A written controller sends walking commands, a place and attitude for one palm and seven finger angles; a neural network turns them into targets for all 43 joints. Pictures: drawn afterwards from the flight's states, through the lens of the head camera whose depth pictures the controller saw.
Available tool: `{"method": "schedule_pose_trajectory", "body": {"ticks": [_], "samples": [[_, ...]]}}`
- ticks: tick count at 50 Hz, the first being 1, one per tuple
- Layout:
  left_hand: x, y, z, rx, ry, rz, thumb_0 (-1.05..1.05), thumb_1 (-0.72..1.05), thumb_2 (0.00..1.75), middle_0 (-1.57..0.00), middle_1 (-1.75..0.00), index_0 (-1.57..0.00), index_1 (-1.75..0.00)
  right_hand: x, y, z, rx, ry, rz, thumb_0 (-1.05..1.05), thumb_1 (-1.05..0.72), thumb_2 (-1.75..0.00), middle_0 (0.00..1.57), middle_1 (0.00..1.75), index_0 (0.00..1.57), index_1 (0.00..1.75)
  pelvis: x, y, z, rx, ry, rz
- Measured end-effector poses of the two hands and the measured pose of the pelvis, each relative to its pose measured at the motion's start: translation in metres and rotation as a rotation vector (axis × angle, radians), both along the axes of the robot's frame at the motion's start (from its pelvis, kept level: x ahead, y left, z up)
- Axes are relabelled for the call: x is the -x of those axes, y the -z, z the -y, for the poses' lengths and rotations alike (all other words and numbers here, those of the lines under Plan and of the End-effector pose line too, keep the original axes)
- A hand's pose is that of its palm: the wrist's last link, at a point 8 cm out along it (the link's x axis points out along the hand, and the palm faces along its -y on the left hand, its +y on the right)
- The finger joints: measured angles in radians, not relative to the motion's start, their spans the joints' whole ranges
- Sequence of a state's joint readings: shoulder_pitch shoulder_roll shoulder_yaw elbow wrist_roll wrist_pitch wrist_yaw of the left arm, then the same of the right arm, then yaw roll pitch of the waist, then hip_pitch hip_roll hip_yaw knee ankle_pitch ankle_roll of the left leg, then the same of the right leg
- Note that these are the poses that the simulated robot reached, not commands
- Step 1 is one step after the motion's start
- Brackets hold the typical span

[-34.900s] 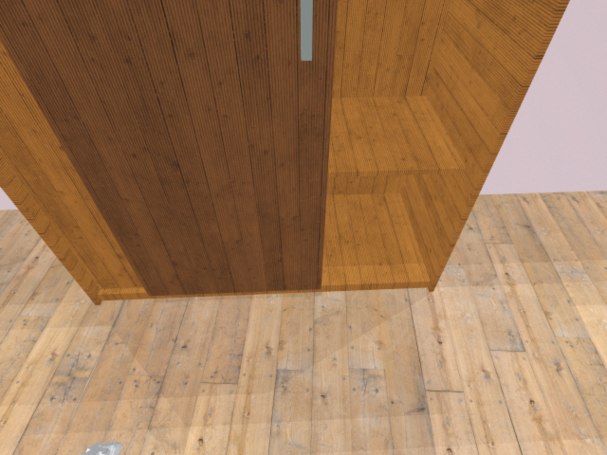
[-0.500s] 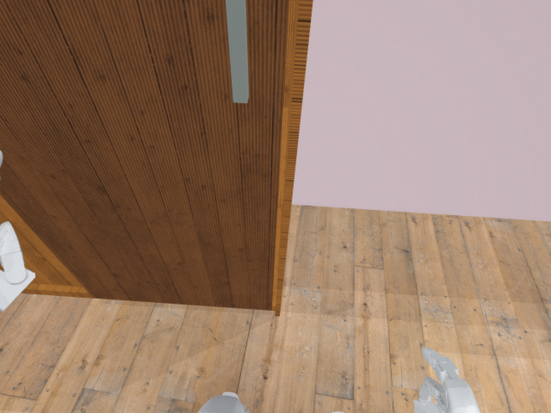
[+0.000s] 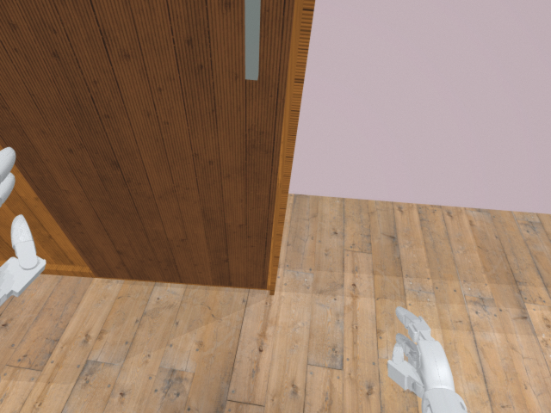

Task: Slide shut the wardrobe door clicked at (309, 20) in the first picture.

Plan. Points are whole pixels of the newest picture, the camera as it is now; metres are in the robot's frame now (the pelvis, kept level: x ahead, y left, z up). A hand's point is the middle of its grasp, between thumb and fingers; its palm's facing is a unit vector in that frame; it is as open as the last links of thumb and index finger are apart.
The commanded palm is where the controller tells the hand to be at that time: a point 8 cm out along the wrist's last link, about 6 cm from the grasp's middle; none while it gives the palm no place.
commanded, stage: stop stepping back and stand still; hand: left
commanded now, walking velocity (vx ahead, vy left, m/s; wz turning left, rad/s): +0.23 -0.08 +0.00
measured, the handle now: (253, 17) +0.62 +0.11 +0.27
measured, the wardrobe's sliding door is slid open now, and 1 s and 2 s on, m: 0.01 0.01 0.01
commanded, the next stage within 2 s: let the arm hang, fingers relaxed in 0.54 s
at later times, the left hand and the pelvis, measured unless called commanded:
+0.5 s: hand (27, 318) +0.16 +0.26 +0.16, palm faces +0.42 -0.80 -0.43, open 7.4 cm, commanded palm +0.10 +0.29 +0.18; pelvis -0.05 +0.00 +0.00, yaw -2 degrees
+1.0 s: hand out of the picture -0.04 +0.17 -0.18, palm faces -0.02 -0.99 -0.16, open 7.1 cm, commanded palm none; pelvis -0.06 +0.00 +0.00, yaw +0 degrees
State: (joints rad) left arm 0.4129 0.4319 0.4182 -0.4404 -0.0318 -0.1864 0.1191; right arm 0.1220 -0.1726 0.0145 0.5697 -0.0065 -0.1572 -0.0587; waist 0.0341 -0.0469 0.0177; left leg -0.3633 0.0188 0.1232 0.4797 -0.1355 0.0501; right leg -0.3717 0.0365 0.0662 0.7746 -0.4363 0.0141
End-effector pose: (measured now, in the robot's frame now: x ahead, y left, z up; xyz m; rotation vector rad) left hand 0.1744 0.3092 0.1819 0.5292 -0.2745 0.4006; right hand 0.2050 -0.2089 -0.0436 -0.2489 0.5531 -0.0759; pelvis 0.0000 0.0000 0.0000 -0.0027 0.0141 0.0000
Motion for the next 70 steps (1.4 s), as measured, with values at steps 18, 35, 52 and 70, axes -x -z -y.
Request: {"method": "schedule_pose_trajectory", "body": {"ticks": [18,35,52,70], "samples": [[0.058,0.004,0.011,0.058,-0.028,0.034,0.01,0.89,0.89,-0.21,-0.3,-0.21,-0.31,0.156,0.036,0.068,0.086,0.195,-0.217,0.01,-0.9,-0.9,0.2,0.3,0.2,0.3,0.044,0.004,0.004,0.006,0.021,0.028],[0.042,0.037,0.012,0.007,0.033,-0.184,0.01,0.89,0.89,-0.21,-0.3,-0.21,-0.31,0.13,0.06,0.029,-0.05,0.069,-0.216,0.01,-0.9,-0.9,0.21,0.3,0.2,0.3,0.05,0.008,-0.002,0.013,0.01,0.016],[0.244,0.33,0.08,0.621,-0.182,-1.635,0.01,0.97,0.89,-0.21,-0.3,-0.21,-0.3,0.235,0.074,0.063,0.076,0.184,-0.762,0.01,-0.9,-0.9,0.2,0.3,0.2,0.3,0.058,-0.003,0.003,0.014,-0.008,0.022],[0.195,0.301,0.025,0.494,-0.273,-1.551,0.01,0.91,0.89,-0.2,-0.3,-0.2,-0.3,0.217,0.089,0.036,-0.009,0.172,-0.782,0.0,-0.9,-0.9,0.2,0.3,0.2,0.3,0.041,-0.01,-0.007,0.004,-0.003,0.024]]}}
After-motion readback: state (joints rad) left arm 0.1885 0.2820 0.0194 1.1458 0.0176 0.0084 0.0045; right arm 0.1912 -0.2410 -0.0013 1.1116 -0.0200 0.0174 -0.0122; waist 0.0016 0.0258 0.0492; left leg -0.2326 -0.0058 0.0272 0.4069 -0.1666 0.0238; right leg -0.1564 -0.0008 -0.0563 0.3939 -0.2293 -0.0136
